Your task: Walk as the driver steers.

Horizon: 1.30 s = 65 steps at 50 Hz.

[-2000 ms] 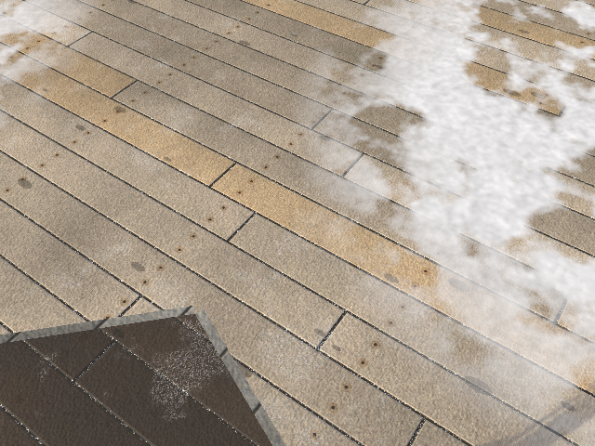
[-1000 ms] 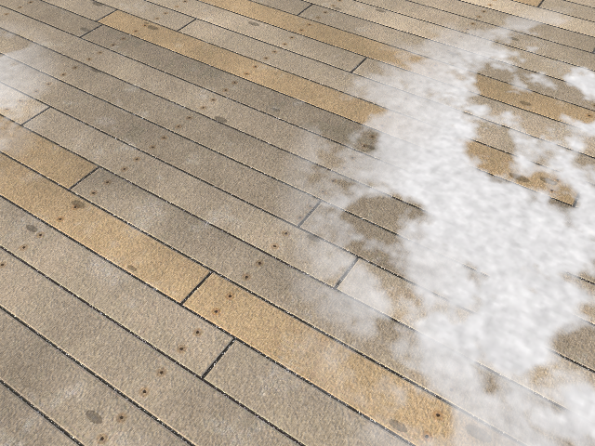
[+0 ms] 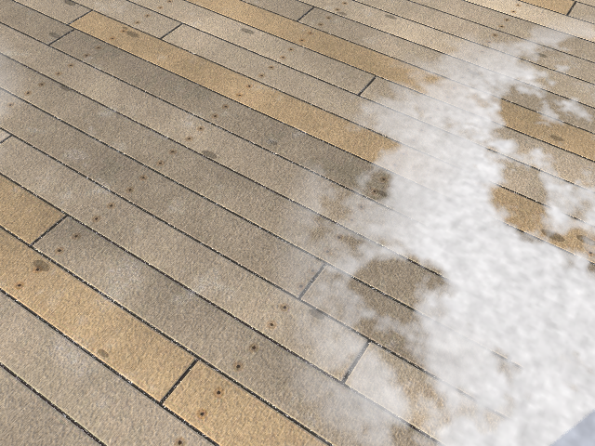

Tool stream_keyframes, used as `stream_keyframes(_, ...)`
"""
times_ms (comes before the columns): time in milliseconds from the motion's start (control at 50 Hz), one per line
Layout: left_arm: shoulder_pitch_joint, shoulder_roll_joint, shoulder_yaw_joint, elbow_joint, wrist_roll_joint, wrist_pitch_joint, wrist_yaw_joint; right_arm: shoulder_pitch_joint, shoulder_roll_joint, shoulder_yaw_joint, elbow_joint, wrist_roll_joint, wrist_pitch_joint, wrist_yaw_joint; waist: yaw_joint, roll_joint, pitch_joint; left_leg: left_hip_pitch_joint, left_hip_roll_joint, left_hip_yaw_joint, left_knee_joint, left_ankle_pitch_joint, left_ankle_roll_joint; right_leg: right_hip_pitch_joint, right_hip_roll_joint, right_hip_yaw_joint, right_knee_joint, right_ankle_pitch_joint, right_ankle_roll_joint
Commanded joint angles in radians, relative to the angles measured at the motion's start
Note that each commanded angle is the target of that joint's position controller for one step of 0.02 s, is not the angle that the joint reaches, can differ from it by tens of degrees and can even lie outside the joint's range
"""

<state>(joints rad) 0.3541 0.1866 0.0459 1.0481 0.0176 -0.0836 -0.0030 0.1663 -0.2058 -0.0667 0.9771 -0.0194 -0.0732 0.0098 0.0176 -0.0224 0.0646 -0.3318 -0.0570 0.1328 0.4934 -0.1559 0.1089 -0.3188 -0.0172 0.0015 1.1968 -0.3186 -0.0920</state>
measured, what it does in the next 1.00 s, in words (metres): walks ahead: right foot, then left foot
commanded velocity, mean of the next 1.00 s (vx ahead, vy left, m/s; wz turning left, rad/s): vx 0.50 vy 0.00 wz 0.00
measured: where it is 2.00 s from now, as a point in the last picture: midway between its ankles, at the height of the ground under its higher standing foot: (301, 210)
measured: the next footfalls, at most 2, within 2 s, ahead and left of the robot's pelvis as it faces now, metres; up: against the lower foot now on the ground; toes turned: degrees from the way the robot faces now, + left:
right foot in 0.44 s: +0.42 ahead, -0.10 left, +0.00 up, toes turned -4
left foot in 1.00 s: +0.72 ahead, +0.08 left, +0.00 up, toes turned +5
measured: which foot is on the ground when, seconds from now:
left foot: down 0.00-0.44, up 0.46-0.98, down 1.00-1.00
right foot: up 0.00-0.42, down 0.44-1.00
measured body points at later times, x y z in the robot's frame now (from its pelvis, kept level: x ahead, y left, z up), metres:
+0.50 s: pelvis +0.28 -0.03 -0.01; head +0.32 -0.04 +0.44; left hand +0.46 +0.20 -0.13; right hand +0.20 -0.26 -0.16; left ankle +0.08 +0.06 -0.68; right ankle +0.38 -0.10 -0.73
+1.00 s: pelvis +0.56 +0.00 -0.01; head +0.59 +0.01 +0.44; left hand +0.46 +0.23 -0.15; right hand +0.76 -0.22 -0.11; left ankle +0.68 +0.08 -0.73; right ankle +0.39 -0.10 -0.73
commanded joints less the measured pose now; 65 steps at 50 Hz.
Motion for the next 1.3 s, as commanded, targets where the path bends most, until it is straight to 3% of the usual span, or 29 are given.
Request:
stream_keyframes(20,0.075,0.029,0.011,-0.038,0.022,0.016,-0.013,0.103,-0.035,0.004,0.009,0.005,-0.026,-0.008,0.018,0.064,-0.036,0.131,0.286,-0.35,-0.346,-0.013,0.102,-0.169,-0.082,0.04,-0.015,0.061,0.006)
stream_keyframes(80,0.003,0.032,0.012,-0.065,0.023,0.04,-0.02,0.174,-0.069,0.002,0.032,0.006,-0.04,-0.011,0.026,0.062,-0.009,0.132,0.256,-0.273,-0.373,0.081,0.106,-0.231,-0.096,0.011,-0.088,0.109,0.031)
stream_keyframes(140,-0.149,0.052,0.014,-0.118,0.019,0.047,-0.026,0.24,-0.077,0.006,0.041,0.009,-0.038,-0.011,-0.006,0.061,0.028,0.185,0.242,-0.239,-0.403,0.124,0.098,-0.344,-0.112,-0.015,-0.214,0.218,0.056)
stream_keyframes(240,-0.329,0.037,0.0,-0.177,0.005,0.041,-0.03,0.337,-0.073,0.016,0.06,0.01,-0.037,-0.015,-0.055,0.074,0.04,0.284,0.222,-0.178,-0.386,0.295,0.068,-0.348,-0.075,-0.065,-0.461,0.337,0.067)
stream_keyframes(340,-0.439,0.046,-0.004,-0.222,0.003,0.03,-0.028,0.403,-0.079,0.017,0.088,-0.005,-0.031,-0.028,-0.081,0.086,0.055,0.454,0.263,-0.165,-0.32,0.463,0.085,-0.356,-0.036,-0.09,-0.592,0.286,0.03)
stream_keyframes(400,-0.364,0.067,0.007,-0.212,0.002,0.016,-0.019,0.361,-0.103,0.01,0.088,-0.01,-0.029,-0.035,-0.025,0.103,0.015,0.485,0.277,-0.138,-0.188,0.773,0.067,-0.198,0.023,-0.116,-0.653,0.169,-0.022)
stream_keyframes(420,-0.259,0.085,0.018,-0.18,0.003,0.011,-0.011,0.348,-0.115,0.007,0.088,-0.011,-0.027,-0.035,0.018,0.108,-0.04,0.481,0.269,-0.128,-0.069,0.882,0.056,-0.075,0.057,-0.126,-0.678,0.145,-0.043)
stream_keyframes(440,-0.085,0.108,0.032,-0.123,0.011,0.001,-0.001,0.323,-0.117,0.007,0.083,-0.004,-0.023,-0.032,0.094,0.085,-0.127,0.411,0.237,-0.097,0.12,0.843,0.037,0.14,0.064,-0.123,-0.742,0.202,-0.071)
stream_keyframes(460,0.097,0.181,0.055,-0.084,0.038,-0.006,0.01,0.309,-0.091,0.017,0.052,0.009,-0.025,-0.028,0.156,0.022,-0.246,0.194,0.196,-0.073,0.399,0.53,0.019,0.417,-0.12,0.075,-0.746,0.13,-0.124)
stream_keyframes(480,0.153,0.273,0.08,-0.076,0.048,-0.001,0.007,0.428,0.006,0.032,0.034,0.051,-0.024,-0.014,0.1,-0.213,-0.366,-0.183,-0.007,-0.035,0.8,-0.247,-0.027,0.683,-0.419,0.593,-0.843,0.076,-0.278)
stream_keyframes(500,0.068,0.226,0.071,-0.085,0.009,0.013,-0.003,0.352,-0.096,0.004,0.038,0.024,-0.021,-0.018,0.083,-0.056,-0.319,-0.275,0.017,-0.187,0.88,-0.314,-0.007,0.609,-0.378,0.65,-0.913,0.043,-0.253)
stream_keyframes(520,-0.044,0.176,0.055,-0.102,-0.003,0.012,-0.006,0.263,-0.092,0.001,0.003,0.018,-0.025,-0.016,0.043,-0.033,-0.165,-0.315,0.069,-0.191,0.847,-0.223,-0.004,0.461,-0.347,0.473,-0.933,0.07,-0.216)
stream_keyframes(540,-0.09,0.117,0.04,-0.104,0.001,0.003,-0.01,0.219,-0.077,0.003,-0.004,0.013,-0.028,-0.014,0.021,0.017,-0.092,-0.287,0.101,-0.187,0.792,-0.163,-0.006,0.342,-0.303,0.371,-0.968,0.177,-0.184)
stream_keyframes(580,-0.098,0.051,0.017,-0.078,-0.003,-0.008,-0.002,0.234,-0.04,0.004,0.001,-0.013,-0.003,-0.004,-0.04,0.003,-0.047,-0.194,0.141,-0.18,0.696,-0.119,-0.021,0.199,-0.211,0.216,-1.014,0.259,-0.113)
stream_keyframes(620,-0.04,0.07,0.018,-0.051,-0.004,-0.023,0.002,0.241,-0.021,0.005,0.0,-0.02,0.017,0.007,-0.054,-0.025,-0.042,-0.174,0.144,-0.161,0.657,-0.117,-0.041,0.169,-0.204,0.173,-1.029,0.359,-0.126)
stream_keyframes(680,0.013,0.108,0.022,-0.035,-0.007,-0.031,0.005,0.119,-0.033,0.004,-0.045,-0.022,0.033,0.016,-0.047,-0.022,0.0,-0.269,0.169,-0.13,0.561,-0.031,-0.071,0.17,-0.183,0.115,-1.073,0.364,-0.125)
stream_keyframes(780,0.092,0.105,0.013,-0.022,-0.007,-0.027,0.002,-0.092,-0.03,0.017,-0.117,-0.005,0.032,0.022,0.002,-0.034,0.029,-0.306,0.162,-0.082,0.293,0.124,-0.092,0.227,-0.148,0.048,-1.089,0.449,-0.103)
stream_keyframes(880,0.171,0.116,0.012,0.006,0.002,-0.023,0.012,-0.216,-0.041,0.022,-0.164,-0.002,0.024,0.019,0.039,-0.048,0.046,-0.306,0.128,-0.058,0.132,0.134,-0.061,0.374,-0.188,0.035,-1.053,0.533,-0.106)
stream_keyframes(940,0.15,0.134,0.018,0.012,0.009,-0.018,0.021,-0.197,-0.059,0.014,-0.172,-0.003,0.012,0.015,0.008,-0.051,0.038,-0.236,0.097,-0.05,0.069,0.036,-0.018,0.439,-0.216,0.02,-0.968,0.709,-0.091)
stream_keyframes(980,0.117,0.152,0.024,0.01,0.009,-0.012,0.023,-0.018,-0.083,-0.004,-0.116,-0.007,0.0,0.003,-0.073,-0.05,-0.053,-0.004,0.032,-0.021,0.005,-0.003,0.021,0.426,-0.194,-0.013,-0.754,0.937,-0.064)
stream_keyframes(1000,0.105,0.142,0.02,0.003,0.004,-0.009,0.021,0.161,-0.114,-0.02,-0.056,-0.019,-0.011,-0.007,-0.142,-0.014,-0.15,0.23,0.045,-0.041,-0.031,0.03,0.05,0.325,-0.149,-0.048,-0.548,0.855,-0.044)
stream_keyframes(1020,0.131,0.085,0.003,-0.035,-0.02,-0.01,0.013,0.324,-0.208,-0.045,-0.03,-0.047,-0.019,-0.018,-0.172,0.115,-0.288,0.527,0.298,-0.346,-0.051,-0.066,0.122,0.051,-0.073,-0.096,-0.215,0.483,-0.011)
stream_keyframes(1040,0.226,0.041,0.001,-0.034,-0.038,-0.009,0.006,0.333,-0.267,-0.058,-0.026,-0.037,-0.009,-0.007,-0.124,0.275,-0.374,0.666,0.504,-0.789,-0.195,-0.081,0.236,-0.223,0.103,-0.056,0.076,-0.236,0.009)
stream_keyframes(1060,0.13,0.119,0.023,-0.04,-0.014,-0.002,0.009,0.228,-0.217,-0.049,-0.038,-0.002,0.002,-0.002,-0.095,0.122,-0.261,0.555,0.444,-0.73,-0.225,-0.18,0.199,-0.301,0.031,0.056,0.131,-0.154,-0.008)
stream_keyframes(1080,0.046,0.113,0.023,-0.067,-0.008,-0.007,0.003,0.131,-0.148,-0.029,-0.054,0.005,0.0,0.0,-0.068,0.077,-0.123,0.399,0.408,-0.578,-0.253,-0.157,0.165,-0.318,-0.011,0.049,0.092,-0.055,-0.011)
stream_keyframes(1100,0.014,0.093,0.021,-0.071,-0.006,-0.009,0.0,0.088,-0.1,-0.014,-0.056,0.002,-0.007,0.003,-0.041,0.048,-0.068,0.295,0.358,-0.477,-0.29,-0.075,0.129,-0.282,-0.044,0.046,0.031,0.007,-0.01)
stream_keyframes(1140,0.046,0.061,0.018,-0.06,0.017,0.016,-0.011,0.092,-0.053,0.002,-0.032,0.008,-0.019,-0.004,0.009,0.078,-0.043,0.182,0.29,-0.345,-0.33,0.036,0.085,-0.191,-0.075,0.037,-0.047,0.048,0.01)
stream_keyframes(1220,-0.038,0.056,0.019,-0.09,0.022,0.044,-0.025,0.189,-0.094,-0.001,0.008,0.011,-0.039,-0.011,0.016,0.075,-0.016,0.183,0.259,-0.256,-0.367,0.169,0.092,-0.257,-0.091,-0.001,-0.129,0.123,0.047)
stream_keyframes(1300,-0.211,0.067,0.016,-0.149,0.013,0.049,-0.029,0.269,-0.089,0.007,0.027,0.012,-0.035,-0.011,-0.022,0.074,0.02,0.244,0.237,-0.213,-0.389,0.243,0.078,-0.362,-0.101,-0.031,-0.289,0.25,0.074)
Over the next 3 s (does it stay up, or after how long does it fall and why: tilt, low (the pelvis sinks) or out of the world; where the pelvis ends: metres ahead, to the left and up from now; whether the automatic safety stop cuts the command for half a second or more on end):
stays up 1.63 -0.04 0.01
